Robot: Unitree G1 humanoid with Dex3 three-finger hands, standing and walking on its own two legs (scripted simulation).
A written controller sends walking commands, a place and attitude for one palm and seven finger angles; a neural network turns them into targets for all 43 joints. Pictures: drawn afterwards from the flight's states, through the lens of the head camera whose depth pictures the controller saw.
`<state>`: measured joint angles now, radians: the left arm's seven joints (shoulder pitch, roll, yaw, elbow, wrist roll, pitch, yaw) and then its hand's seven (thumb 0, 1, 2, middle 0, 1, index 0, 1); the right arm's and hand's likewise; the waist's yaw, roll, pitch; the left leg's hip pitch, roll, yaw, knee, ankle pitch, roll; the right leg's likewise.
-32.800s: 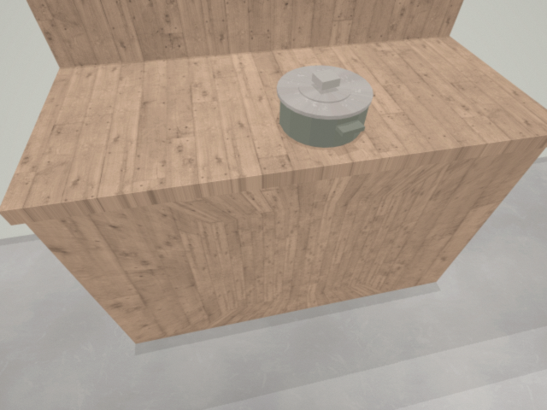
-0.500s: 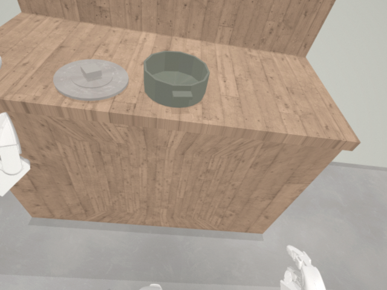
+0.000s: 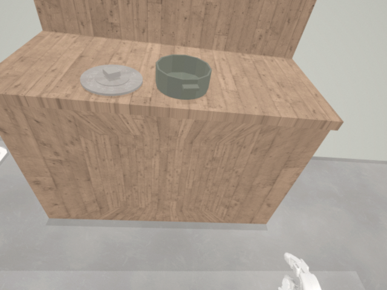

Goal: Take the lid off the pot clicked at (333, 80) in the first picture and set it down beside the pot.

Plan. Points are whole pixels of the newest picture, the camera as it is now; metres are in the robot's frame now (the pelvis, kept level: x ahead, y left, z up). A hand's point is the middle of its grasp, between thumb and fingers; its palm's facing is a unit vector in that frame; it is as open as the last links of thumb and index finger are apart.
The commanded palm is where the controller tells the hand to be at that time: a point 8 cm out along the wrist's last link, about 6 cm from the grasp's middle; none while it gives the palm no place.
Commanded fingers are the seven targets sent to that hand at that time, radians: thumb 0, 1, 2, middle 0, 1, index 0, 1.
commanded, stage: stop stepping back and stand still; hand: left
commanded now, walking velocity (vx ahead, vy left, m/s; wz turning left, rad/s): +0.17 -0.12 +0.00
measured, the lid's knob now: (111, 72) +0.76 +0.30 +0.08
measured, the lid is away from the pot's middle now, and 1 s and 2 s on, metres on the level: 0.24 0.24 0.24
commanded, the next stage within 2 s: let the arm hang, fingers relaxed in 1.46 s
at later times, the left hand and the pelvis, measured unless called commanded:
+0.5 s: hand (54, 221) +0.24 +0.28 +0.03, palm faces +0.27 -0.91 -0.31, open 7.4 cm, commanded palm none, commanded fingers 0.00 0.90 0.90 -0.20 -0.30 -0.20 -0.30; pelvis -0.01 +0.03 +0.01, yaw +6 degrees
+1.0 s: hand out of the picture +0.05 +0.23 -0.15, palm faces +0.08 -0.96 -0.28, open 7.3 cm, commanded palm none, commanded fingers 0.00 0.90 0.90 -0.20 -0.30 -0.20 -0.30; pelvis +0.05 +0.02 +0.02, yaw +6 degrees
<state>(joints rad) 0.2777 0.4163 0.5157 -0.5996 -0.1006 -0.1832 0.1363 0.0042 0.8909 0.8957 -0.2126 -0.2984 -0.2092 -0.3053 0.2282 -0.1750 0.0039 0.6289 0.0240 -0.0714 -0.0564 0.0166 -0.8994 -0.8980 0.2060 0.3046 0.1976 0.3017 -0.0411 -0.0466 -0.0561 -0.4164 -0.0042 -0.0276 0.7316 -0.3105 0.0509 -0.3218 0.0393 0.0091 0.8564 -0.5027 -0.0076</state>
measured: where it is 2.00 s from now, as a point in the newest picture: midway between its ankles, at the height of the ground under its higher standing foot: outside the picture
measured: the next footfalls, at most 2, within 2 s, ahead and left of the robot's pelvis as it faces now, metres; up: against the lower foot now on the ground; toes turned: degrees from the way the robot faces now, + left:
right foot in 0.20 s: +0.00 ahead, -0.11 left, +0.00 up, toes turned -1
right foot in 0.62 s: +0.07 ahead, -0.11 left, +0.00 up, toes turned +8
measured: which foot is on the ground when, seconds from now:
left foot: down 0.00-1.00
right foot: up 0.00-0.18, down 0.20-0.36, up 0.38-0.60, down 0.62-1.00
